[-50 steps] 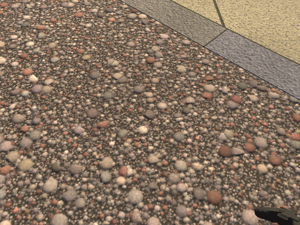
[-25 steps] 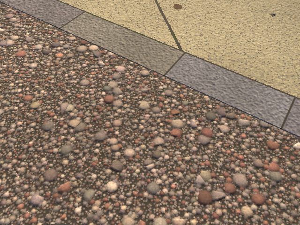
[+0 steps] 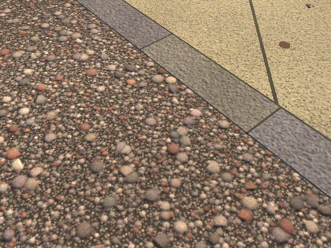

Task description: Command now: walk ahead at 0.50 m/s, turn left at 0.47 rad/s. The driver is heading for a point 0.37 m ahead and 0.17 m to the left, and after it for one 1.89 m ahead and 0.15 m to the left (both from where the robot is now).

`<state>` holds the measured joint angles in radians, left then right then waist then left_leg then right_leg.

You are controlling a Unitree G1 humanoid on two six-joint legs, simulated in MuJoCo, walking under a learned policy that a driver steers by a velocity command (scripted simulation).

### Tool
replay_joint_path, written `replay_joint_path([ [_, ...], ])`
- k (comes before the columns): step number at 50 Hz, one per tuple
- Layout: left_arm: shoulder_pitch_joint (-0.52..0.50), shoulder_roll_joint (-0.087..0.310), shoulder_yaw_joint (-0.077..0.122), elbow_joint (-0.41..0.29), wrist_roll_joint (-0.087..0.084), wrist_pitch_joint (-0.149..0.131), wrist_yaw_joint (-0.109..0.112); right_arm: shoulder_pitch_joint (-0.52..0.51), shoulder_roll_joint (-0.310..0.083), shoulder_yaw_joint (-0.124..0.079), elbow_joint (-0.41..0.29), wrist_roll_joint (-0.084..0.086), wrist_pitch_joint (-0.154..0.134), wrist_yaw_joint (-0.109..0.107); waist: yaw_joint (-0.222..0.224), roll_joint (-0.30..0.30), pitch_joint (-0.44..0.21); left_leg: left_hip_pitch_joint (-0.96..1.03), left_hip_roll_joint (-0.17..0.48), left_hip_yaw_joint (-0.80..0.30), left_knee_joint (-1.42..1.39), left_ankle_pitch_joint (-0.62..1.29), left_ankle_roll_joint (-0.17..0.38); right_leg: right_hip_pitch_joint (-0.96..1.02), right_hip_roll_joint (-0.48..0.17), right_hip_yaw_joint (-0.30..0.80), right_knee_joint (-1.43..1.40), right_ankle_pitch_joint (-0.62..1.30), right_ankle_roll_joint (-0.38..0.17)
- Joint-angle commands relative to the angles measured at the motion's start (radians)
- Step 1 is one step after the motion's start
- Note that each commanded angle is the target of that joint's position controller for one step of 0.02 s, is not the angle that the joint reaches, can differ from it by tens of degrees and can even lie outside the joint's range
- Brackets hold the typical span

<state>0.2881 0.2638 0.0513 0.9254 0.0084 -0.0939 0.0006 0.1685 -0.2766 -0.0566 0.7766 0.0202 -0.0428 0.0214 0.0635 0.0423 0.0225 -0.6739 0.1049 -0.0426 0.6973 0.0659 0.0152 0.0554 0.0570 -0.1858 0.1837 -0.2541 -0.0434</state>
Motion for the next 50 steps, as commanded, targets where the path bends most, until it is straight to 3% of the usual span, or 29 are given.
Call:
replay_joint_path([
  [1,0.022,0.179,0.041,-0.031,-0.013,0.013,0.01,-0.145,-0.034,0.001,-0.125,0.0,-0.015,0.023,0.026,-0.063,0.081,-0.058,-0.007,0.046,-0.07,-0.024,0.021,0.03,-0.323,0.05,-0.03,0.44,-0.113],
  [5,-0.006,0.221,0.056,-0.044,-0.022,0.049,0.025,-0.089,-0.082,-0.023,-0.157,0.001,-0.006,0.043,-0.048,-0.121,0.002,0.095,-0.098,0.143,-0.079,-0.215,0.087,0.108,-0.341,-0.003,0.188,0.944,-0.075],
  [7,-0.037,0.226,0.056,-0.061,-0.024,0.061,0.035,0.166,-0.167,-0.074,-0.102,0.004,0.0,0.029,-0.194,-0.104,-0.135,0.46,-0.17,0.146,-0.153,-0.192,0.152,-0.017,-0.291,-0.034,0.548,0.984,-0.032],
  [8,-0.01,0.173,0.036,-0.083,0.0,0.048,0.032,0.297,-0.256,-0.103,-0.076,0.006,0.013,0.004,-0.228,0.047,-0.234,0.765,-0.01,-0.112,-0.17,-0.179,0.217,-0.28,-0.232,-0.036,0.865,0.574,0.009],
  [9,0.053,0.055,-0.002,-0.131,0.006,0.013,0.011,0.228,-0.307,-0.104,-0.108,0.009,0.004,0.003,-0.114,0.251,-0.33,1.062,0.217,-0.702,-0.319,-0.338,0.423,-0.71,0.01,0.103,1.211,-0.292,0.062],
  [10,-0.048,0.152,0.017,-0.143,-0.024,-0.031,-0.01,0.249,-0.22,-0.077,-0.118,0.0,-0.006,0.008,-0.186,0.111,-0.367,1.075,0.227,-0.739,-0.399,-0.378,0.396,-0.815,-0.04,0.298,1.257,-0.295,0.034],
  [11,-0.127,0.171,0.022,-0.176,-0.055,-0.051,-0.019,0.219,-0.179,-0.066,-0.118,-0.009,-0.016,0.008,-0.181,0.056,-0.237,0.968,0.193,-0.586,-0.403,-0.318,0.35,-0.853,-0.084,0.29,1.213,-0.218,0.009],
  [12,-0.136,0.151,0.018,-0.177,-0.044,-0.058,-0.015,0.157,-0.162,-0.061,-0.121,-0.008,-0.024,0.01,-0.126,-0.055,-0.134,0.806,0.146,-0.467,-0.411,-0.198,0.317,-0.819,-0.127,0.282,1.104,-0.147,0.008],
  [13,-0.131,0.16,0.026,-0.166,-0.019,-0.052,-0.007,0.101,-0.13,-0.051,-0.133,-0.009,-0.027,0.007,-0.093,-0.063,-0.097,0.7,0.111,-0.384,-0.422,-0.101,0.295,-0.76,-0.159,0.279,1.01,-0.109,0.018],
  [14,-0.115,0.164,0.031,-0.164,-0.011,-0.038,-0.006,0.062,-0.126,-0.045,-0.153,-0.021,-0.027,0.002,-0.064,-0.034,-0.064,0.608,0.09,-0.345,-0.436,0.035,0.291,-0.698,-0.168,0.277,0.983,-0.092,0.034],
  [18,-0.118,0.117,0.024,-0.187,0.012,0.004,0.009,0.056,-0.181,-0.062,-0.156,-0.018,-0.019,-0.023,-0.034,-0.024,-0.046,0.431,0.027,-0.187,-0.417,0.417,0.275,-0.614,-0.124,0.224,0.773,-0.008,0.118],
  [21,-0.198,0.089,0.011,-0.213,0.008,0.01,0.007,0.079,-0.189,-0.068,-0.147,-0.004,0.011,-0.043,-0.07,0.029,-0.085,0.386,-0.046,-0.128,-0.365,0.363,0.202,-0.52,-0.061,0.207,0.545,0.209,0.13],
  [24,-0.265,0.104,0.014,-0.243,-0.005,0.015,-0.003,0.113,-0.182,-0.067,-0.133,-0.001,0.034,-0.052,-0.101,0.058,-0.106,0.421,-0.036,-0.199,-0.318,0.209,0.161,-0.484,-0.024,0.231,0.416,0.289,0.124],
  [28,-0.215,0.158,0.04,-0.243,0.002,0.002,-0.008,0.066,-0.153,-0.061,-0.153,-0.004,0.045,-0.064,-0.053,0.091,-0.105,0.505,-0.022,-0.342,-0.175,0.076,0.131,-0.437,-0.033,0.278,0.284,0.237,0.079],
  [29,-0.17,0.168,0.045,-0.236,0.011,-0.008,-0.004,0.048,-0.132,-0.054,-0.164,-0.003,0.044,-0.063,-0.026,0.076,-0.125,0.488,-0.068,-0.332,-0.091,0.019,0.098,-0.342,-0.067,0.276,0.207,0.362,0.051],
  [30,-0.11,0.223,0.054,-0.24,0.03,-0.01,0.006,0.064,-0.077,-0.035,-0.188,-0.02,0.039,-0.062,-0.022,-0.048,-0.227,0.391,-0.145,-0.251,0.131,-0.211,0.048,-0.132,-0.247,0.42,0.234,0.653,-0.019],
  [31,-0.1,0.25,0.054,-0.242,0.054,0.007,0.011,0.259,-0.038,-0.024,-0.183,-0.014,0.037,-0.059,-0.113,-0.306,-0.322,0.15,-0.279,-0.16,0.374,-0.826,-0.013,0.113,-0.494,0.736,0.246,0.91,-0.224],
  [32,-0.106,0.207,0.053,-0.243,0.015,0.024,0.009,0.323,-0.15,-0.043,-0.152,-0.006,0.045,-0.054,-0.115,-0.285,-0.356,0.087,-0.188,-0.151,0.521,-0.788,-0.049,0.088,-0.544,0.854,0.221,0.664,-0.277],
  [33,-0.146,0.138,0.035,-0.27,0.006,0.035,0.014,0.226,-0.214,-0.064,-0.144,0.003,0.063,-0.057,-0.076,-0.188,-0.254,0.052,-0.15,-0.125,0.583,-0.705,-0.075,0.01,-0.461,0.703,0.21,0.51,-0.233],
  [34,-0.177,0.117,0.026,-0.274,0.011,0.05,0.016,0.163,-0.216,-0.069,-0.149,0.002,0.082,-0.064,-0.07,-0.134,-0.198,0.045,-0.128,-0.095,0.587,-0.635,-0.089,-0.076,-0.396,0.589,0.19,0.379,-0.189],
  [36,-0.221,0.128,0.022,-0.271,0.016,0.07,0.021,0.114,-0.173,-0.061,-0.169,-0.002,0.106,-0.068,-0.076,-0.153,-0.104,0.107,-0.106,-0.063,0.547,-0.557,-0.098,-0.26,-0.313,0.47,0.124,0.252,-0.171],
  [38,-0.22,0.124,0.02,-0.252,0.02,0.074,0.018,0.133,-0.096,-0.037,-0.168,-0.011,0.102,-0.067,-0.088,-0.175,-0.099,0.208,-0.121,-0.027,0.408,-0.549,-0.093,-0.323,-0.257,0.383,0.097,0.27,-0.172],
  [41,-0.228,0.099,0.011,-0.232,0.005,0.07,0.0,0.119,-0.04,-0.009,-0.152,-0.033,0.085,-0.061,-0.079,-0.197,-0.14,0.354,-0.09,-0.007,0.108,-0.521,-0.079,-0.317,-0.243,0.357,0.11,0.289,-0.18],
  [45,-0.195,0.154,0.022,-0.211,-0.023,0.081,-0.012,0.128,-0.089,-0.024,-0.118,-0.028,0.079,-0.049,-0.093,-0.19,-0.105,0.533,-0.13,0.035,-0.254,-0.275,-0.034,-0.376,-0.227,0.416,0.133,0.06,-0.14],
  [46,-0.168,0.146,0.018,-0.203,-0.027,0.078,-0.013,0.113,-0.121,-0.03,-0.13,-0.037,0.077,-0.052,-0.089,-0.164,-0.098,0.598,-0.085,-0.011,-0.278,-0.239,0.0,-0.438,-0.211,0.426,0.139,-0.016,-0.089],
  [47,-0.169,0.122,0.01,-0.212,-0.015,0.072,-0.019,0.124,-0.172,-0.038,-0.146,-0.051,0.077,-0.06,-0.086,-0.075,-0.105,0.646,0.039,-0.116,-0.29,-0.204,0.051,-0.508,-0.169,0.393,0.216,-0.083,-0.034],
  [48,-0.165,0.089,0.007,-0.229,-0.019,0.067,-0.017,0.101,-0.219,-0.056,-0.124,-0.053,0.081,-0.06,-0.046,0.139,-0.077,0.506,0.109,-0.175,-0.334,-0.336,0.117,-0.501,-0.054,0.232,0.308,-0.144,0.02],
  [49,-0.18,0.121,0.015,-0.222,-0.015,0.068,-0.013,0.048,-0.171,-0.047,-0.145,-0.054,0.074,-0.058,-0.061,0.165,-0.041,0.431,0.134,-0.2,-0.389,-0.377,0.142,-0.464,-0.035,0.194,0.41,-0.116,0.048],
  [50,-0.174,0.137,0.028,-0.218,-0.017,0.072,-0.011,0.008,-0.163,-0.047,-0.156,-0.054,0.066,-0.063,-0.061,0.18,-0.021,0.427,0.147,-0.197,-0.384,-0.334,0.146,-0.487,-0.028,0.175,0.508,-0.121,0.052],
])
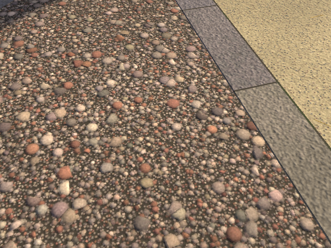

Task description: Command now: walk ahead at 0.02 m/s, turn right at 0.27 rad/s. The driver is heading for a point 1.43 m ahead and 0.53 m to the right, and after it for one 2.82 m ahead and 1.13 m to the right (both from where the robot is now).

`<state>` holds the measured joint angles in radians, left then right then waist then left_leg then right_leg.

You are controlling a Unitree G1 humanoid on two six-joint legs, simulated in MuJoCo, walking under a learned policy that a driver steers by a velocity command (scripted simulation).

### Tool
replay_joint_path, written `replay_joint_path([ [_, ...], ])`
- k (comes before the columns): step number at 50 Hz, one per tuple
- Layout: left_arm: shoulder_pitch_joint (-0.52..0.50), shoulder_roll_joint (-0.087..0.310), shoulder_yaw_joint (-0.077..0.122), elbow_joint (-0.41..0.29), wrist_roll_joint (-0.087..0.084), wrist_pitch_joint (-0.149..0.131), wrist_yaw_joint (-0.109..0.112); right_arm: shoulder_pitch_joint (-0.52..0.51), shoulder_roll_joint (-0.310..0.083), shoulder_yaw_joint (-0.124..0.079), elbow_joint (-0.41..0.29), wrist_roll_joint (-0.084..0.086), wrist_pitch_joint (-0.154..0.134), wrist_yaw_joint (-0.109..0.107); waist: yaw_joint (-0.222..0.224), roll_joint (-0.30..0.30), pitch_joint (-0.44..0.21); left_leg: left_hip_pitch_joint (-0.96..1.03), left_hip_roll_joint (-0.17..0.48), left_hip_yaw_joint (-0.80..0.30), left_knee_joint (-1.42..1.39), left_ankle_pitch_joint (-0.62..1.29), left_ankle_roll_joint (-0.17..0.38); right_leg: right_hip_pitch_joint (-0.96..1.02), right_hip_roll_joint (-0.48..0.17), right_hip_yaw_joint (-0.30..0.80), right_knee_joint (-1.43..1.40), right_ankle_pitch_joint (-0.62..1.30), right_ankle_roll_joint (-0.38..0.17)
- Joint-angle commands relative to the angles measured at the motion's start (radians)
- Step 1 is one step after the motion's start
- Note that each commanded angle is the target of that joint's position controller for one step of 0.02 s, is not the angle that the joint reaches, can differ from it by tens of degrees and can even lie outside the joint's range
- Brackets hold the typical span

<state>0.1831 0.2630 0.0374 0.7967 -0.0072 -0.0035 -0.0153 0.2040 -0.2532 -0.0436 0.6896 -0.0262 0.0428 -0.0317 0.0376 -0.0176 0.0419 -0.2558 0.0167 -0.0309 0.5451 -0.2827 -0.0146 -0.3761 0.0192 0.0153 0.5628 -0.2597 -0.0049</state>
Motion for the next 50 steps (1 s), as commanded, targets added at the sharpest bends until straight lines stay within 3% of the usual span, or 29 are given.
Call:
replay_joint_path([
  [1,-0.049,0.138,0.048,-0.079,-0.005,-0.01,0.009,-0.04,-0.186,-0.062,-0.076,-0.004,-0.027,-0.016,-0.038,0.238,-0.039,0.02,0.253,-0.201,-0.219,0.135,0.185,-0.08,0.005,-0.029,0.212,-0.157,0.016],
  [2,-0.042,0.144,0.055,-0.085,-0.003,0.0,0.01,-0.038,-0.185,-0.064,-0.073,0.005,-0.037,-0.019,-0.048,0.235,-0.037,0.051,0.29,-0.211,-0.202,0.284,0.207,-0.129,-0.012,-0.014,0.303,-0.216,0.021],
  [4,-0.023,0.114,0.054,-0.093,-0.011,0.016,0.005,-0.035,-0.173,-0.063,-0.063,0.018,-0.045,-0.023,-0.043,0.183,-0.052,0.114,0.311,-0.175,-0.156,0.516,0.225,-0.179,-0.042,-0.003,0.38,-0.271,0.031],
  [6,-0.029,0.09,0.046,-0.106,-0.016,0.025,-0.002,-0.056,-0.181,-0.069,-0.061,0.027,-0.037,-0.022,-0.05,0.173,-0.074,0.136,0.29,-0.115,-0.128,0.566,0.208,-0.141,-0.051,-0.034,0.311,-0.22,0.039],
  [8,-0.032,0.095,0.047,-0.123,-0.019,0.03,-0.015,-0.058,-0.195,-0.077,-0.053,0.033,-0.024,-0.022,-0.057,0.188,-0.095,0.146,0.282,-0.079,-0.096,0.564,0.196,-0.077,-0.035,-0.074,0.212,-0.158,0.038],
  [10,0.017,0.104,0.056,-0.117,-0.017,0.035,-0.024,-0.074,-0.197,-0.079,-0.046,0.05,-0.018,-0.022,-0.025,0.175,-0.111,0.114,0.262,-0.028,-0.025,0.494,0.154,0.043,0.002,-0.121,0.024,-0.001,0.011],
  [11,0.04,0.124,0.066,-0.115,-0.009,0.036,-0.017,-0.034,-0.18,-0.076,-0.027,0.052,-0.023,-0.019,-0.019,0.128,-0.115,0.061,0.229,0.017,0.056,0.389,0.104,0.135,0.016,-0.088,-0.082,0.118,-0.015],
  [12,0.062,0.223,0.093,-0.129,-0.006,0.033,-0.001,0.013,-0.138,-0.067,-0.025,0.025,-0.029,-0.014,-0.039,-0.09,-0.132,-0.113,0.139,0.116,0.288,0.105,0.005,0.29,-0.129,0.157,-0.153,0.464,-0.084],
  [13,0.092,0.33,0.11,-0.15,0.021,0.023,-0.004,-0.076,-0.085,-0.044,-0.096,-0.007,-0.036,-0.02,-0.011,-0.317,-0.135,-0.386,-0.035,0.084,0.519,-0.423,-0.068,0.347,-0.391,0.557,-0.203,0.732,-0.319],
  [14,0.132,0.279,0.093,-0.151,0.04,0.002,-0.01,-0.126,-0.132,-0.056,-0.093,0.008,-0.04,-0.023,0.045,-0.165,-0.203,-0.4,-0.021,-0.057,0.68,-0.453,-0.062,0.367,-0.411,0.565,-0.21,0.688,-0.385],
  [15,0.084,0.253,0.084,-0.154,0.034,-0.013,-0.007,-0.123,-0.147,-0.061,-0.087,0.025,-0.038,-0.023,0.015,-0.116,-0.164,-0.426,-0.003,-0.071,0.715,-0.374,-0.049,0.345,-0.364,0.467,-0.195,0.628,-0.344],
  [16,0.034,0.235,0.082,-0.158,0.013,-0.016,0.003,-0.109,-0.155,-0.067,-0.064,0.023,-0.035,-0.029,-0.006,-0.06,-0.136,-0.435,0.015,-0.069,0.684,-0.286,-0.045,0.325,-0.304,0.395,-0.191,0.534,-0.282],
  [17,-0.006,0.217,0.074,-0.165,-0.003,-0.01,0.014,-0.112,-0.167,-0.073,-0.058,0.016,-0.033,-0.037,-0.018,-0.051,-0.118,-0.437,0.026,-0.077,0.643,-0.214,-0.047,0.306,-0.276,0.366,-0.192,0.498,-0.245],
  [20,-0.019,0.202,0.066,-0.179,-0.003,0.009,0.036,-0.074,-0.136,-0.069,-0.045,0.023,-0.036,-0.029,-0.042,-0.081,-0.145,-0.343,-0.01,-0.058,0.593,-0.103,-0.066,0.255,-0.209,0.305,-0.206,0.486,-0.224],
  [25,-0.011,0.217,0.075,-0.193,-0.006,0.026,0.053,-0.115,-0.112,-0.058,-0.052,0.025,-0.045,-0.02,-0.019,-0.105,-0.125,-0.304,-0.031,-0.07,0.341,-0.048,-0.088,0.249,-0.183,0.356,-0.22,0.266,-0.219],
  [28,-0.022,0.224,0.081,-0.205,-0.002,0.034,0.049,-0.123,-0.122,-0.059,-0.054,0.029,-0.056,-0.009,-0.012,-0.128,-0.105,-0.236,-0.044,-0.076,0.242,-0.058,-0.083,0.193,-0.174,0.413,-0.225,0.169,-0.222],
  [32,-0.038,0.226,0.085,-0.22,-0.006,0.043,0.039,-0.109,-0.135,-0.065,-0.054,0.037,-0.077,0.007,-0.009,-0.142,-0.114,-0.157,-0.062,-0.079,0.119,-0.082,-0.062,0.198,-0.167,0.498,-0.193,0.228,-0.219],
  [35,-0.071,0.201,0.074,-0.227,-0.017,0.053,0.042,-0.035,-0.13,-0.066,-0.029,0.035,-0.091,0.023,-0.051,-0.134,-0.141,-0.006,-0.051,-0.045,-0.125,0.08,-0.027,0.194,-0.133,0.485,-0.122,0.295,-0.172],
  [36,-0.045,0.176,0.066,-0.223,-0.016,0.053,0.045,-0.026,-0.149,-0.07,-0.027,0.024,-0.093,0.024,-0.048,-0.1,-0.147,0.082,0.006,-0.082,-0.193,0.187,-0.002,0.146,-0.096,0.456,-0.085,0.203,-0.127],
  [37,0.008,0.127,0.05,-0.219,0.002,0.049,0.043,-0.036,-0.204,-0.076,-0.046,0.005,-0.088,0.02,-0.01,0.081,-0.168,0.168,0.189,-0.264,-0.232,0.313,0.07,0.058,-0.003,0.34,0.078,-0.057,-0.067],
  [38,0.0,0.152,0.06,-0.242,-0.006,0.04,0.043,-0.053,-0.245,-0.08,-0.04,-0.024,-0.081,0.021,0.013,0.286,-0.094,0.115,0.325,-0.449,-0.253,0.445,0.24,-0.097,0.13,0.174,0.225,-0.351,-0.011],
  [39,0.011,0.223,0.081,-0.225,0.01,0.031,0.045,-0.069,-0.2,-0.071,-0.056,-0.016,-0.085,0.02,-0.011,0.228,-0.096,0.075,0.374,-0.483,-0.256,0.414,0.315,-0.11,0.079,0.178,0.437,-0.394,0.036],
  [40,0.013,0.245,0.093,-0.206,0.001,0.032,0.042,-0.091,-0.174,-0.062,-0.059,-0.001,-0.085,0.015,-0.008,0.174,-0.084,0.07,0.323,-0.408,-0.243,0.373,0.29,-0.123,0.071,0.181,0.53,-0.337,0.052],
  [41,0.031,0.214,0.088,-0.182,0.001,0.039,0.044,-0.096,-0.159,-0.056,-0.054,0.014,-0.083,0.012,-0.002,0.135,-0.092,0.088,0.256,-0.335,-0.25,0.195,0.237,-0.136,0.057,0.17,0.545,-0.269,0.067],
  [42,0.027,0.181,0.077,-0.179,0.006,0.044,0.042,-0.082,-0.144,-0.049,-0.042,0.029,-0.083,0.011,-0.018,0.143,-0.079,0.117,0.223,-0.317,-0.271,0.024,0.214,-0.177,0.046,0.163,0.537,-0.201,0.077],
  [43,0.018,0.141,0.062,-0.177,0.004,0.043,0.036,-0.055,-0.14,-0.043,-0.027,0.034,-0.08,0.009,-0.031,0.165,-0.064,0.129,0.195,-0.3,-0.299,-0.091,0.203,-0.195,0.038,0.135,0.496,-0.165,0.082],
  [44,-0.003,0.127,0.054,-0.183,0.0,0.036,0.029,-0.025,-0.151,-0.045,-0.015,0.034,-0.076,0.007,-0.051,0.192,-0.049,0.142,0.179,-0.29,-0.326,-0.163,0.2,-0.203,0.031,0.084,0.446,-0.148,0.084],
  [47,-0.081,0.105,0.038,-0.202,-0.006,0.006,0.017,0.016,-0.188,-0.054,-0.009,0.033,-0.069,0.001,-0.094,0.208,-0.032,0.133,0.174,-0.264,-0.344,-0.164,0.2,-0.125,-0.002,-0.004,0.247,-0.158,0.07],
  [50,-0.069,0.104,0.034,-0.192,-0.011,-0.022,0.009,0.053,-0.22,-0.06,0.004,0.044,-0.071,0.01,-0.095,0.209,-0.02,0.065,0.19,-0.25,-0.341,-0.146,0.219,0.03,0.009,-0.04,0.044,-0.167,0.029],
])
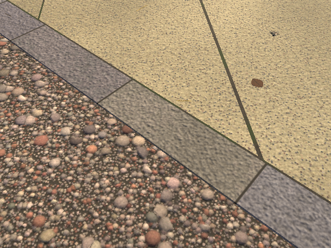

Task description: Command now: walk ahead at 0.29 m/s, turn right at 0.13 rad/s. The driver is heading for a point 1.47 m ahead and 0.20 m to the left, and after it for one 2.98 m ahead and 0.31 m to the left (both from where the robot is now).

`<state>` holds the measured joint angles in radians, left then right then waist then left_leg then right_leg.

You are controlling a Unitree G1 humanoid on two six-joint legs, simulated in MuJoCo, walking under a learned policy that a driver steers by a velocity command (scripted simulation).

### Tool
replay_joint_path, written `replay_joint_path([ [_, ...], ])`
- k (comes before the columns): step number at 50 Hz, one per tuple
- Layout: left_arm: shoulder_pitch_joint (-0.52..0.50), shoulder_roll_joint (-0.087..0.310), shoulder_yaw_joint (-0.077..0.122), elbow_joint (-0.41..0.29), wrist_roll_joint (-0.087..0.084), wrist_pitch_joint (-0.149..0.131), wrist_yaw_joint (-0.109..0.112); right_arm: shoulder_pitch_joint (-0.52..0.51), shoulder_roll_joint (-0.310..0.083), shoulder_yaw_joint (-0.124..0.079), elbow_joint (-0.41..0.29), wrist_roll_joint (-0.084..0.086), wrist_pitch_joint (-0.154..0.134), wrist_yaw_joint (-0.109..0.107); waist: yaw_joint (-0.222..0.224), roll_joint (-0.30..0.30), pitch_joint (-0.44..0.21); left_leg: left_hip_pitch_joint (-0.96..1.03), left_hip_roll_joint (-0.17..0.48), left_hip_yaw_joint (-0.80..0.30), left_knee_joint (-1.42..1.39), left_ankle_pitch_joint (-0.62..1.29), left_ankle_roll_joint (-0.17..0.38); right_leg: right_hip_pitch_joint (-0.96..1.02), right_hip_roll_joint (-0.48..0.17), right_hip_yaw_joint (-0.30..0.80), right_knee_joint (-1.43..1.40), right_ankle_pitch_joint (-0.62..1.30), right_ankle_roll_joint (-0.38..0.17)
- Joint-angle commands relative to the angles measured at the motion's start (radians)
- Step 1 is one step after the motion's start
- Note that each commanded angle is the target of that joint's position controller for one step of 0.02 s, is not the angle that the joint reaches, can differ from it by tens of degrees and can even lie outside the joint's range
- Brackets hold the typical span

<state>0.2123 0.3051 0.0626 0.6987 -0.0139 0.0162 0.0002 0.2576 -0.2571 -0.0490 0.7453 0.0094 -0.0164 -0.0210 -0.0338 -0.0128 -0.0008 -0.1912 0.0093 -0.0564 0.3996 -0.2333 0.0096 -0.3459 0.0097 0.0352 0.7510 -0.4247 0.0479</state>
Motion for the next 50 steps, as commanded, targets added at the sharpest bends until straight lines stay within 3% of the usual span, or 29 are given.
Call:
replay_joint_path([
  [1,-0.062,0.067,0.012,-0.077,-0.008,-0.05,-0.009,-0.006,-0.219,-0.054,-0.05,0.016,-0.01,0.003,0.0,0.189,0.026,-0.035,0.196,-0.218,-0.185,-0.2,0.195,0.072,0.024,-0.072,-0.236,0.078,-0.043],
  [3,0.038,0.07,0.018,-0.03,-0.01,-0.059,-0.007,-0.01,-0.188,-0.041,-0.047,0.019,-0.012,0.009,0.055,0.148,0.015,-0.142,0.17,-0.19,-0.126,-0.196,0.165,0.276,0.031,-0.08,-0.38,0.205,-0.079],
  [4,0.126,0.084,0.023,-0.01,-0.012,-0.062,0.0,-0.029,-0.132,-0.022,-0.052,0.009,-0.022,0.014,0.097,0.117,-0.03,-0.242,0.134,-0.148,-0.028,-0.198,0.118,0.433,-0.032,-0.001,-0.38,0.19,-0.098],
  [5,0.252,0.141,0.032,0.008,-0.004,-0.062,0.012,-0.075,-0.036,0.008,-0.08,-0.016,-0.036,0.026,0.14,-0.078,-0.089,-0.396,0.035,-0.016,0.29,-0.248,0.04,0.581,-0.232,0.259,-0.439,0.123,-0.15],
  [6,0.28,0.262,0.065,0.019,0.011,-0.067,-0.002,-0.117,-0.084,-0.008,-0.144,0.011,-0.057,0.02,0.142,-0.25,-0.022,-0.607,-0.022,0.049,0.469,-0.347,0.016,0.517,-0.405,0.586,-0.548,-0.112,-0.303],
  [7,0.24,0.194,0.047,0.011,0.012,-0.083,-0.007,-0.135,-0.164,-0.031,-0.138,0.028,-0.069,0.017,0.136,-0.155,0.063,-0.678,0.045,-0.006,0.618,-0.314,0.017,0.461,-0.402,0.61,-0.584,-0.237,-0.343],
  [8,0.199,0.135,0.028,0.007,0.012,-0.094,-0.008,-0.117,-0.177,-0.037,-0.124,0.032,-0.074,0.025,0.111,-0.147,0.107,-0.715,0.07,-0.02,0.656,-0.212,0.03,0.447,-0.352,0.529,-0.593,-0.232,-0.313],
  [11,0.15,0.102,0.011,-0.002,0.013,-0.096,-0.008,-0.115,-0.138,-0.033,-0.101,0.004,-0.083,0.042,0.084,-0.098,0.111,-0.696,0.109,0.002,0.628,-0.012,0.021,0.412,-0.257,0.322,-0.618,0.096,-0.257],
  [14,0.168,0.097,0.009,0.009,0.011,-0.09,-0.002,-0.155,-0.092,-0.016,-0.113,-0.001,-0.084,0.054,0.089,-0.082,0.087,-0.627,0.093,0.051,0.507,0.127,-0.022,0.362,-0.202,0.171,-0.625,0.355,-0.251],
  [17,0.205,0.117,0.013,0.033,0.007,-0.087,0.006,-0.258,-0.059,0.003,-0.146,0.005,-0.085,0.063,0.119,-0.084,0.106,-0.502,0.058,0.082,0.298,0.26,-0.037,0.278,-0.175,0.09,-0.639,0.404,-0.238],
  [21,0.249,0.145,0.021,0.07,-0.007,-0.087,0.008,-0.329,-0.082,0.002,-0.175,0.016,-0.088,0.082,0.116,-0.083,0.135,-0.433,0.033,0.068,0.16,0.297,-0.002,0.317,-0.234,0.092,-0.633,0.423,-0.23],
  [23,0.248,0.154,0.026,0.083,-0.011,-0.081,0.01,-0.319,-0.105,-0.005,-0.178,0.015,-0.09,0.087,0.089,-0.085,0.118,-0.404,0.023,0.065,0.124,0.248,0.03,0.389,-0.26,0.086,-0.583,0.546,-0.209],
  [24,0.243,0.165,0.03,0.085,-0.008,-0.076,0.011,-0.29,-0.123,-0.012,-0.173,0.012,-0.089,0.084,0.066,-0.096,0.084,-0.347,0.001,0.079,0.122,0.21,0.048,0.419,-0.26,0.076,-0.526,0.708,-0.197],
  [25,0.238,0.178,0.034,0.087,-0.005,-0.07,0.013,-0.22,-0.148,-0.025,-0.159,0.009,-0.086,0.077,0.024,-0.112,0.019,-0.237,-0.03,0.106,0.125,0.176,0.072,0.433,-0.249,0.06,-0.425,0.911,-0.184],
  [26,0.232,0.17,0.029,0.085,0.0,-0.061,0.016,-0.071,-0.185,-0.047,-0.119,0.009,-0.08,0.065,-0.056,-0.104,-0.083,-0.031,-0.054,0.131,0.113,0.18,0.103,0.393,-0.208,0.023,-0.239,1.038,-0.159],
  [27,0.241,0.141,0.015,0.067,0.018,-0.06,0.021,0.108,-0.231,-0.061,-0.084,0.003,-0.072,0.051,-0.128,-0.054,-0.225,0.297,0.076,-0.007,0.17,0.184,0.155,0.189,-0.174,0.015,0.033,0.831,-0.13],
  [28,0.387,-0.011,-0.028,0.046,0.012,-0.076,0.01,0.186,-0.327,-0.08,-0.059,-0.013,-0.072,0.055,-0.051,0.253,-0.408,0.658,0.352,-0.531,0.08,-0.106,0.327,-0.204,0.023,0.006,0.452,0.127,-0.057],
  [29,0.33,0.069,-0.013,0.067,-0.007,-0.099,0.005,0.191,-0.226,-0.054,-0.057,-0.004,-0.072,0.055,-0.089,0.239,-0.424,0.624,0.366,-0.731,-0.091,-0.243,0.308,-0.3,0.035,0.141,0.561,-0.132,-0.067],
  [30,0.204,0.136,0.009,0.028,-0.037,-0.108,-0.002,0.108,-0.191,-0.039,-0.056,0.0,-0.072,0.05,-0.076,0.181,-0.22,0.474,0.337,-0.57,-0.114,-0.236,0.258,-0.388,-0.022,0.108,0.595,-0.075,-0.075],
  [31,0.139,0.132,0.004,0.01,-0.034,-0.115,0.001,0.037,-0.177,-0.034,-0.063,-0.001,-0.071,0.048,-0.044,0.088,-0.115,0.31,0.302,-0.443,-0.133,-0.133,0.236,-0.368,-0.075,0.07,0.546,0.018,-0.081],
  [32,0.107,0.119,0.005,0.007,-0.015,-0.116,0.004,-0.01,-0.157,-0.029,-0.064,-0.01,-0.072,0.05,-0.013,0.048,-0.048,0.176,0.261,-0.35,-0.158,-0.022,0.229,-0.335,-0.107,0.053,0.487,0.079,-0.078],
  [33,0.13,0.107,0.008,0.015,-0.008,-0.107,0.004,-0.039,-0.136,-0.023,-0.066,-0.024,-0.078,0.052,0.027,0.078,-0.034,0.088,0.227,-0.282,-0.187,0.046,0.224,-0.268,-0.138,0.062,0.451,0.125,-0.077],
  [35,0.173,0.07,0.003,0.036,-0.005,-0.085,0.005,-0.059,-0.124,-0.023,-0.057,-0.018,-0.092,0.055,0.06,0.1,-0.031,0.004,0.202,-0.212,-0.242,0.097,0.243,-0.207,-0.151,0.051,0.41,0.153,-0.061],
  [37,0.136,0.059,0.001,0.024,0.005,-0.071,0.01,-0.053,-0.138,-0.027,-0.035,-0.01,-0.103,0.053,0.067,0.089,0.012,-0.047,0.197,-0.153,-0.282,0.131,0.254,-0.236,-0.162,0.041,0.34,0.198,-0.04],
  [40,0.017,0.05,-0.005,-0.012,0.015,-0.08,0.009,-0.016,-0.16,-0.031,-0.009,-0.008,-0.099,0.041,0.036,0.063,0.054,-0.02,0.179,-0.091,-0.304,0.174,0.243,-0.306,-0.168,0.034,0.156,0.369,-0.019],
  [44,-0.131,0.023,-0.019,-0.046,0.006,-0.102,-0.011,0.053,-0.196,-0.036,0.023,0.004,-0.085,0.031,-0.027,0.048,0.073,0.014,0.16,-0.02,-0.295,0.197,0.208,-0.246,-0.121,-0.014,-0.097,0.542,-0.02],
  [47,-0.208,0.035,-0.018,-0.078,-0.002,-0.109,-0.028,0.109,-0.21,-0.039,0.055,0.011,-0.068,0.03,-0.053,0.05,0.087,0.118,0.203,-0.035,-0.256,0.201,0.203,-0.268,-0.104,-0.01,-0.183,0.523,-0.038],
  [50,-0.218,0.059,-0.011,-0.096,-0.002,-0.113,-0.043,0.121,-0.223,-0.045,0.075,0.015,-0.047,0.023,-0.032,0.066,0.074,0.23,0.248,-0.056,-0.182,0.292,0.179,-0.258,-0.085,-0.008,-0.237,0.405,-0.076],
])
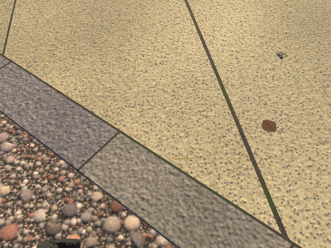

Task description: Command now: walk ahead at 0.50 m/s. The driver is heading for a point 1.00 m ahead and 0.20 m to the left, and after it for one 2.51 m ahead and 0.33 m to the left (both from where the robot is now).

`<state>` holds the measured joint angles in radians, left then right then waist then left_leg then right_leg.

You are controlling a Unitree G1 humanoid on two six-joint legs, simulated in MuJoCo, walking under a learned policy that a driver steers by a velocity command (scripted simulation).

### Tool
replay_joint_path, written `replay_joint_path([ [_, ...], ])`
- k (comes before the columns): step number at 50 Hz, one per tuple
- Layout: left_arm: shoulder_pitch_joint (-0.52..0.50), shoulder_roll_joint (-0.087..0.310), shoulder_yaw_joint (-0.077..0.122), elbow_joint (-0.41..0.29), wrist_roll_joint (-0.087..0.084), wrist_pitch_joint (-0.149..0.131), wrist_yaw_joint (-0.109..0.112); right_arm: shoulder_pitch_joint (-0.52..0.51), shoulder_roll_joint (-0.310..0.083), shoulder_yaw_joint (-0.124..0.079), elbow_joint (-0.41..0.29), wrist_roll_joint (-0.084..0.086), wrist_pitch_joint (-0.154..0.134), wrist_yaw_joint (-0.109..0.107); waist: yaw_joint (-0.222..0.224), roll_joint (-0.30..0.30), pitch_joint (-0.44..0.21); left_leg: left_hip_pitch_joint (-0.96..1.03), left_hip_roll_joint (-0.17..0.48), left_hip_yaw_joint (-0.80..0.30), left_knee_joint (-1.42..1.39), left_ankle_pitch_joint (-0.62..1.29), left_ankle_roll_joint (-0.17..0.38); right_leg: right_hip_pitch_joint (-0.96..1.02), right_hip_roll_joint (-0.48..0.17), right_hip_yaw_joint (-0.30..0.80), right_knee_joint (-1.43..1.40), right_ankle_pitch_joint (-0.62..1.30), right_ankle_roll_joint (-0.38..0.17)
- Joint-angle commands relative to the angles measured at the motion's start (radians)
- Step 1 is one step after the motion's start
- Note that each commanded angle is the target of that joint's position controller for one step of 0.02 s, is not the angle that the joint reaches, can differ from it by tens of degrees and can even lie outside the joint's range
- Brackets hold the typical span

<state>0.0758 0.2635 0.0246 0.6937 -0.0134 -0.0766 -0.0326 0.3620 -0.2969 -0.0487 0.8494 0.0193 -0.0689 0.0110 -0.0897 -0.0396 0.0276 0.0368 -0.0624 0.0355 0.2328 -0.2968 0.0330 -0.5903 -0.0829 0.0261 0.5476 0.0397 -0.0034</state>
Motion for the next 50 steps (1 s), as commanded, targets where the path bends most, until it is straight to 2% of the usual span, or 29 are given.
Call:
replay_joint_path([
  [1,-0.05,0.114,0.033,-0.086,-0.002,-0.021,-0.011,0.01,-0.19,-0.048,-0.027,0.005,0.011,-0.011,0.045,0.105,0.025,0.023,0.322,-0.146,0.028,0.445,0.144,0.037,0.023,-0.013,-0.044,-0.101,-0.04],
  [2,0.03,0.135,0.046,-0.066,0.0,-0.022,-0.009,-0.012,-0.194,-0.048,-0.029,0.004,0.017,-0.013,0.098,0.11,-0.026,0.022,0.297,-0.12,0.131,0.606,0.126,0.158,0.054,-0.044,-0.072,-0.113,-0.063],
  [3,0.18,0.182,0.071,-0.022,0.003,-0.021,0.0,-0.011,-0.167,-0.036,-0.031,-0.003,0.022,-0.015,0.167,0.093,-0.133,-0.037,0.241,-0.076,0.32,0.681,0.097,0.383,0.066,-0.057,-0.075,-0.096,-0.095],
  [4,0.362,0.261,0.092,0.007,0.012,-0.015,0.011,0.003,-0.106,-0.009,-0.06,-0.031,0.019,-0.018,0.225,-0.029,-0.301,-0.237,0.177,-0.028,0.645,0.418,0.057,0.691,-0.124,0.154,-0.032,-0.057,-0.162],
  [5,0.385,0.319,0.102,0.025,0.014,-0.012,0.004,0.131,-0.001,0.02,-0.071,-0.017,-0.003,-0.009,0.146,-0.294,-0.398,-0.629,-0.007,-0.057,0.947,-0.242,0.0,0.978,-0.307,0.633,-0.159,-0.311,-0.312],
  [6,0.373,0.205,0.074,0.011,0.004,-0.013,0.003,0.055,-0.115,-0.002,-0.059,0.004,-0.021,-0.002,0.195,-0.165,-0.35,-0.743,0.042,-0.171,1.045,-0.281,0.009,0.952,-0.289,0.671,-0.233,-0.435,-0.282],
  [7,0.305,0.174,0.061,0.004,0.006,-0.014,0.005,-0.04,-0.157,-0.016,-0.089,0.024,-0.033,0.004,0.188,-0.109,-0.212,-0.796,0.09,-0.148,1.048,-0.191,0.021,0.837,-0.261,0.525,-0.25,-0.391,-0.245],
  [8,0.242,0.164,0.057,-0.004,0.01,-0.013,0.006,-0.09,-0.143,-0.012,-0.099,0.017,-0.037,0.0,0.161,-0.025,-0.139,-0.772,0.137,-0.118,1.009,-0.103,0.017,0.71,-0.224,0.423,-0.268,-0.27,-0.231],
  [9,0.2,0.143,0.051,-0.007,0.015,-0.013,0.004,-0.114,-0.134,-0.015,-0.103,0.0,-0.035,-0.001,0.137,-0.004,-0.083,-0.747,0.165,-0.111,0.952,-0.045,0.007,0.611,-0.191,0.348,-0.296,-0.169,-0.229],
  [10,0.179,0.128,0.046,-0.008,0.024,-0.017,0.004,-0.095,-0.122,-0.016,-0.099,-0.003,-0.028,0.001,0.106,-0.028,-0.076,-0.687,0.189,-0.118,0.924,-0.004,0.0,0.546,-0.168,0.3,-0.323,-0.107,-0.225],
  [12,0.172,0.127,0.047,0.003,0.016,-0.028,0.003,-0.064,-0.087,-0.01,-0.086,-0.005,-0.009,0.0,0.081,-0.035,-0.068,-0.643,0.197,-0.105,0.878,0.024,-0.021,0.486,-0.147,0.231,-0.371,-0.038,-0.24],
  [14,0.182,0.147,0.054,0.024,0.011,-0.035,0.007,-0.106,-0.071,-0.005,-0.101,-0.013,0.005,-0.005,0.078,-0.023,-0.03,-0.677,0.204,-0.096,0.801,0.075,-0.044,0.453,-0.142,0.174,-0.407,0.012,-0.25],
  [20,0.252,0.181,0.061,0.076,0.003,-0.019,0.026,-0.31,-0.038,0.009,-0.151,-0.012,-0.011,0.009,0.144,-0.014,0.027,-0.654,0.166,-0.051,0.427,0.376,-0.057,0.465,-0.09,0.04,-0.437,-0.005,-0.203],
  [22,0.294,0.192,0.064,0.101,-0.001,-0.012,0.028,-0.367,-0.041,0.01,-0.17,-0.006,-0.017,0.017,0.166,-0.014,0.04,-0.647,0.151,-0.047,0.364,0.399,-0.05,0.507,-0.112,0.043,-0.426,-0.025,-0.201],
  [25,0.315,0.199,0.07,0.13,-0.008,0.004,0.034,-0.41,-0.058,0.005,-0.194,-0.003,-0.023,0.033,0.16,-0.021,0.052,-0.67,0.143,-0.064,0.301,0.339,-0.015,0.611,-0.163,0.058,-0.379,0.008,-0.185],
  [28,0.292,0.216,0.078,0.138,-0.009,0.02,0.042,-0.337,-0.094,-0.01,-0.18,-0.006,-0.027,0.038,0.104,-0.043,0.003,-0.548,0.105,-0.033,0.269,0.234,0.027,0.672,-0.175,0.054,-0.267,0.217,-0.155],
  [29,0.274,0.213,0.075,0.137,-0.006,0.027,0.044,-0.226,-0.121,-0.028,-0.146,-0.008,-0.027,0.033,0.041,-0.036,-0.065,-0.391,0.072,0.0,0.247,0.234,0.052,0.653,-0.137,0.02,-0.132,0.359,-0.133],
  [30,0.283,0.179,0.06,0.129,0.005,0.031,0.047,-0.064,-0.172,-0.052,-0.101,-0.011,-0.024,0.023,-0.024,-0.005,-0.184,-0.137,0.107,-0.032,0.275,0.255,0.086,0.544,-0.083,-0.019,0.083,0.312,-0.1],
  [31,0.379,0.084,0.028,0.095,0.018,0.018,0.043,0.054,-0.276,-0.074,-0.086,-0.031,-0.02,0.014,-0.007,0.198,-0.344,0.251,0.359,-0.417,0.276,0.189,0.217,0.188,0.044,-0.062,0.468,-0.064,-0.035],
  [32,0.406,0.06,0.018,0.111,0.006,-0.004,0.037,0.078,-0.237,-0.065,-0.072,-0.013,-0.015,0.02,-0.004,0.334,-0.425,0.365,0.455,-0.775,0.096,-0.003,0.31,-0.039,0.152,0.043,0.683,-0.616,-0.008],
  [33,0.324,0.166,0.044,0.096,-0.021,-0.022,0.029,0.02,-0.173,-0.044,-0.081,-0.004,-0.017,0.02,-0.017,0.229,-0.281,0.266,0.428,-0.686,0.062,-0.108,0.261,-0.148,0.084,0.104,0.762,-0.593,-0.024],
  [34,0.241,0.177,0.047,0.072,-0.032,-0.031,0.027,-0.044,-0.143,-0.035,-0.093,-0.008,-0.017,0.018,0.001,0.17,-0.169,0.13,0.391,-0.546,0.046,-0.077,0.223,-0.164,0.032,0.073,0.737,-0.504,-0.039],
  [35,0.199,0.166,0.047,0.065,-0.02,-0.031,0.031,-0.103,-0.119,-0.027,-0.097,-0.017,-0.019,0.019,0.031,0.106,-0.09,-0.009,0.35,-0.446,0.015,0.016,0.205,-0.133,-0.011,0.049,0.672,-0.421,-0.036],
  [36,0.198,0.161,0.053,0.068,-0.005,-0.022,0.034,-0.14,-0.088,-0.018,-0.102,-0.025,-0.024,0.021,0.062,0.112,-0.058,-0.098,0.314,-0.375,-0.012,0.103,0.19,-0.08,-0.043,0.054,0.611,-0.362,-0.033],
  [37,0.222,0.143,0.051,0.077,-0.001,-0.011,0.034,-0.156,-0.083,-0.017,-0.101,-0.031,-0.028,0.022,0.085,0.133,-0.055,-0.154,0.296,-0.334,-0.039,0.157,0.19,-0.024,-0.055,0.055,0.588,-0.327,-0.026],
  [40,0.222,0.105,0.045,0.077,0.006,0.013,0.039,-0.142,-0.106,-0.024,-0.077,-0.023,-0.043,0.019,0.105,0.113,-0.034,-0.211,0.281,-0.242,-0.095,0.283,0.213,-0.017,-0.065,0.041,0.509,-0.258,0.003],
  [43,0.124,0.094,0.043,0.046,0.013,0.011,0.04,-0.103,-0.125,-0.029,-0.049,-0.02,-0.038,0.005,0.081,0.089,-0.003,-0.179,0.263,-0.174,-0.114,0.353,0.202,-0.086,-0.066,0.034,0.343,-0.104,0.025],
  [46,0.025,0.067,0.032,0.023,0.009,-0.001,0.028,-0.064,-0.137,-0.029,-0.027,-0.013,-0.029,-0.005,0.045,0.09,0.018,-0.167,0.231,-0.109,-0.122,0.347,0.17,-0.05,-0.038,0.003,0.15,0.045,0.023],
  [50,-0.099,0.062,0.025,-0.018,-0.001,-0.012,0.008,0.02,-0.15,-0.031,0.02,-0.005,-0.012,-0.009,-0.002,0.083,0.05,-0.063,0.267,-0.109,-0.096,0.338,0.17,-0.063,-0.008,-0.015,0.015,0.068,0.01],
])
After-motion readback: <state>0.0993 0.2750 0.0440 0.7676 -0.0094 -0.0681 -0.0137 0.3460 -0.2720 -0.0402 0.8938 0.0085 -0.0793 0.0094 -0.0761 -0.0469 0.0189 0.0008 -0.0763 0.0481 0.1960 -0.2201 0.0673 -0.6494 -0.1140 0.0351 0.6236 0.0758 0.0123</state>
